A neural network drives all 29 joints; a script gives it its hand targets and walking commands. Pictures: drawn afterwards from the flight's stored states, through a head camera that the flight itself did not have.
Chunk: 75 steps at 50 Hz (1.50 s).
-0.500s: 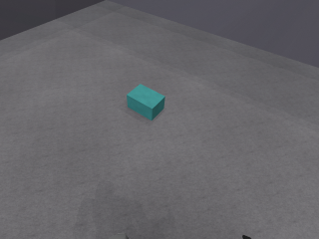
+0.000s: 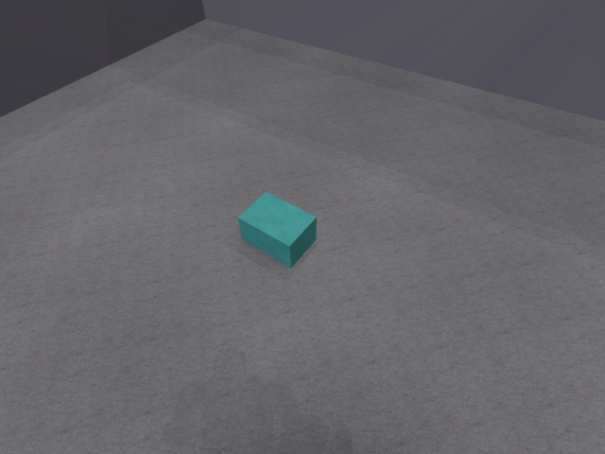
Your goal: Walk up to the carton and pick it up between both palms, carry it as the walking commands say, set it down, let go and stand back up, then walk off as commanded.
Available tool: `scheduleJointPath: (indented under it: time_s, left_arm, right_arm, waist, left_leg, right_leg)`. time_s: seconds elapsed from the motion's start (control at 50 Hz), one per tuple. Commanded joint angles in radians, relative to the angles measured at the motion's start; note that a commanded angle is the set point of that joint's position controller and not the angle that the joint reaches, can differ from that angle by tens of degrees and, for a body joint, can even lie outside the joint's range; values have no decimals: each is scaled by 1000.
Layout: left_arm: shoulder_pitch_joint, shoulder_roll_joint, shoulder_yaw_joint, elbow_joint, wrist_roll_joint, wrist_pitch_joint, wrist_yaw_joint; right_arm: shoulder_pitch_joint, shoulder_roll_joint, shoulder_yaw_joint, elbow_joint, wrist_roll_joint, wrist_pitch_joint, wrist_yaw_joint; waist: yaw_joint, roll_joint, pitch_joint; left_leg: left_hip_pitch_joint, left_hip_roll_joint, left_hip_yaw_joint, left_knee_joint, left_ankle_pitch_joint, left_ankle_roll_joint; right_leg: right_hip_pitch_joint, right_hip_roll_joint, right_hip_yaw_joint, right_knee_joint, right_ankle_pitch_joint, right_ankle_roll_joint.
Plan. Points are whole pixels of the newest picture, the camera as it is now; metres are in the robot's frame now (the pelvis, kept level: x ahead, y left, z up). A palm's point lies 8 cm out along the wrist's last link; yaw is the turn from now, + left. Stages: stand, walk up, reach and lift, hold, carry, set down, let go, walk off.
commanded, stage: walk up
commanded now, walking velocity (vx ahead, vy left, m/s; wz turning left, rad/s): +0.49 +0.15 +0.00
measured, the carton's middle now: (278, 228) +1.06 +0.15 -0.68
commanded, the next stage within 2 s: none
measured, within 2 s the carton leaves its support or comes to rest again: neither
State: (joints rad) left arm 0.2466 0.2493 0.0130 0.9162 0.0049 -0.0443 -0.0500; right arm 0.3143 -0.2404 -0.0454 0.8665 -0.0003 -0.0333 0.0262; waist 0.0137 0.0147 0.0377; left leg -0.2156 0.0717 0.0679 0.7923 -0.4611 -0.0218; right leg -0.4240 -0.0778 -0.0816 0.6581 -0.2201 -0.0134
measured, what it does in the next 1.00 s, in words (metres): walks ahead: left foot, then right foot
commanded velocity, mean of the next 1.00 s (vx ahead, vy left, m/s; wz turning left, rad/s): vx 0.48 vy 0.04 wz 0.00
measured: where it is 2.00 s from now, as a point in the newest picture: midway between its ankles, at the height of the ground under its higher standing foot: (312, 341)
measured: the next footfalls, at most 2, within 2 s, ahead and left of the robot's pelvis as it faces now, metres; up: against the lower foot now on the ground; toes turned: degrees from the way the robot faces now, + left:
left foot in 0.44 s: +0.33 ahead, +0.17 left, +0.00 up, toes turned +5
right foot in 0.82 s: +0.49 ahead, -0.14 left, +0.00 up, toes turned -8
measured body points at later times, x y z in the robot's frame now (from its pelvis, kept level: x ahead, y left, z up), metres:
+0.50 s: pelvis +0.21 +0.05 +0.00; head +0.23 +0.06 +0.45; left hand +0.26 +0.30 -0.15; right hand +0.31 -0.21 -0.12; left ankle +0.29 +0.17 -0.72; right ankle +0.09 -0.09 -0.68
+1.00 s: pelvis +0.40 -0.02 +0.01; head +0.42 -0.05 +0.46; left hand +0.45 +0.24 -0.11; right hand +0.49 -0.27 -0.14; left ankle +0.34 +0.12 -0.65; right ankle +0.45 -0.14 -0.72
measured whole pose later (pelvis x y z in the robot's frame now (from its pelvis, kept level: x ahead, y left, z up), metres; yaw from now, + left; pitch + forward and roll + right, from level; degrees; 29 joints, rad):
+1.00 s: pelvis +0.40 -0.02 +0.01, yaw -2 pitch -1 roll +2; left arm 0.29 0.24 0.01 0.93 0.00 -0.06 -0.03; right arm 0.22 -0.24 -0.05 0.87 0.00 -0.03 0.02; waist 0.02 0.03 0.05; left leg -0.37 0.06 0.07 1.07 -0.46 -0.02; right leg -0.35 -0.09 -0.08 0.60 -0.24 -0.01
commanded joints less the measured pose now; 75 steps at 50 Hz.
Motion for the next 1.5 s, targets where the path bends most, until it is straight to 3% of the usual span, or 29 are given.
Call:
scheduleJointPath:
  time_s: [0.0,0.12,0.14,0.2,0.32,0.36,0.38,0.42,0.44,0.5,0.58,0.62,0.66,0.76,0.78,0.8,0.82,0.84,0.86,0.9,1.0,1.02,1.16,1.22,1.24,1.26,1.32,1.38,1.48]
  left_arm:
    - [254,249,81,21,34,-30,53]
    - [182,130,62,28,10,-37,46]
    - [166,170,76,-1,22,-37,51]
    - [165,153,63,20,12,-34,47]
    - [60,187,76,1,20,-23,41]
    - [29,173,65,6,15,-14,29]
    - [40,129,55,25,19,-12,27]
    - [56,66,49,-50,15,-7,17]
    - [-2,72,48,-80,27,-7,18]
    - [-19,94,55,-46,19,-10,7]
    - [-27,69,59,-40,30,31,-7]
    - [-100,47,44,-67,28,43,-23]
    - [-144,60,42,-97,30,44,-28]
    - [-19,45,40,-39,30,12,-19]
    - [68,58,51,-9,33,5,-8]
    - [176,117,71,27,39,-4,5]
    - [328,205,88,65,57,-15,19]
    - [402,274,83,91,49,-12,28]
    - [323,289,80,60,39,-8,35]
    - [221,202,69,17,31,-27,45]
    - [165,166,72,22,27,-29,59]
    - [182,154,69,29,28,-28,58]
    - [4,154,67,-19,9,12,45]
    - [33,133,53,17,16,22,41]
    - [38,94,47,5,12,30,35]
    - [1,43,42,-59,15,38,32]
    - [-26,88,53,-37,29,35,27]
    - [1,66,49,-17,21,23,23]
    - [-56,83,49,3,28,67,14]
  right_arm:
    - [-76,-138,-32,-57,-39,-11,11]
    - [-130,-74,-18,-15,-42,38,28]
    - [-146,-83,-13,-24,-34,39,40]
    - [-255,-53,-4,-41,-33,36,57]
    - [-207,-40,7,-51,-22,3,49]
    - [-83,-78,-10,2,-26,-17,23]
    - [112,-146,-35,55,-30,-26,12]
    - [310,-310,-85,73,-36,-33,-19]
    - [226,-342,-83,39,-31,-37,-15]
    - [25,-146,-41,-2,-37,-48,-9]
    - [110,-133,-40,-8,-25,-47,-17]
    - [106,-179,-52,-11,-34,-37,-20]
    - [65,-226,-65,-40,-33,-25,-18]
    - [-17,-217,-61,-8,-33,-14,-10]
    - [-27,-189,-54,-15,-35,-11,-8]
    - [-31,-163,-50,-25,-36,-6,-2]
    - [-85,-100,-30,-62,-33,-9,0]
    - [-90,-59,-25,-120,-16,-2,0]
    - [-100,-99,-32,-111,-29,0,-1]
    - [-53,-108,-38,-45,-36,-1,-6]
    - [-99,-65,-21,-25,-23,38,4]
    - [-137,-61,-22,-25,-26,40,12]
    - [-139,-12,7,-29,-12,39,26]
    - [19,-74,-19,36,-19,8,-2]
    - [105,-151,-43,58,-30,4,-11]
    - [129,-268,-65,40,-43,2,-18]
    - [42,-191,-50,23,-36,-8,-18]
    - [1,-147,-34,3,-37,-28,-26]
    - [91,-184,-56,-3,-25,-5,-42]
  waist:
    - [93,-50,-75]
    - [44,-120,-21]
    - [44,-214,21]
    - [55,-59,69]
    - [21,-230,-3]
    - [-41,-131,-79]
    - [-126,-28,-150]
    - [-168,435,-183]
    - [-136,363,-63]
    - [-54,103,-6]
    - [-49,62,-1]
    - [-77,218,30]
    - [-83,160,71]
    - [-5,287,-17]
    - [37,226,-29]
    - [89,-3,-75]
    - [183,-310,-121]
    - [170,-459,-97]
    - [132,-296,-15]
    - [83,-47,-15]
    - [56,-206,-37]
    - [68,-115,-6]
    - [-4,-254,35]
    - [-51,-72,-95]
    - [-83,135,-90]
    - [-115,408,-72]
    - [-74,176,57]
    - [-54,170,-100]
    - [-80,100,-55]
  left_leg:
    - [-545,47,-121,458,79,8]
    - [-425,70,-87,224,253,-10]
    - [-494,49,-67,208,232,-18]
    - [-476,72,-44,57,259,-37]
    - [-219,40,44,-258,295,-21]
    - [-18,-15,113,-377,343,-27]
    - [198,32,34,-312,308,0]
    - [375,350,-577,-619,-127,78]
    - [285,387,-721,-689,-120,127]
    - [102,278,-388,-614,79,138]
    - [65,310,-328,-586,331,137]
    - [87,279,-273,-620,182,139]
    - [-5,324,-278,-654,57,166]
    - [-86,167,-18,-513,-3,129]
    - [-149,140,-34,-434,-33,106]
    - [-207,115,-30,-261,-53,90]
    - [-336,-1,80,110,-54,47]
    - [-480,-78,16,332,-123,16]
    - [-526,-27,-63,444,-123,24]
    - [-493,30,-105,450,25,20]
    - [-402,49,-68,294,100,-9]
    - [-430,44,-62,258,112,-15]
    - [-168,30,10,-218,254,-29]
    - [105,-7,52,-345,309,-22]
    - [131,127,-124,-431,117,5]
    - [148,326,-495,-649,-122,85]
    - [49,328,-498,-648,25,162]
    - [119,246,-310,-552,366,159]
    - [188,360,-387,-514,524,177]
  right_leg:
    - [507,-385,554,-419,-140,-132]
    - [363,-258,306,-490,-109,-77]
    - [407,-253,266,-483,-32,-99]
    - [399,-260,212,-500,19,-134]
    - [354,-222,110,-422,72,-94]
    - [317,-147,25,-208,122,-70]
    - [207,-68,-30,26,140,-44]
    - [-168,78,26,491,-351,-18]
    - [-247,52,103,559,-349,-21]
    - [-189,-54,110,500,-117,-18]
    - [-166,-71,102,434,-58,34]
    - [-214,-61,67,327,-29,44]
    - [-155,-72,51,205,-32,56]
    - [179,-2,-123,-91,20,67]
    - [287,19,-123,-76,55,77]
    - [433,20,-100,-90,-7,62]
    - [519,-191,187,-282,-228,17]
    - [515,-385,676,-519,-449,-100]
    - [446,-400,752,-543,-466,-153]
    - [435,-372,562,-420,4,-120]
    - [366,-308,293,-384,358,-126]
    - [367,-321,290,-392,417,-146]
    - [213,-191,91,-453,-121,-100]
    - [196,-125,31,-188,-53,-57]
    - [91,-50,-37,18,-220,-36]
    - [-106,70,-54,250,-365,14]
    - [-170,-9,71,401,-243,11]
    - [-59,-5,41,323,-220,5]
    - [-158,-19,88,321,-184,49]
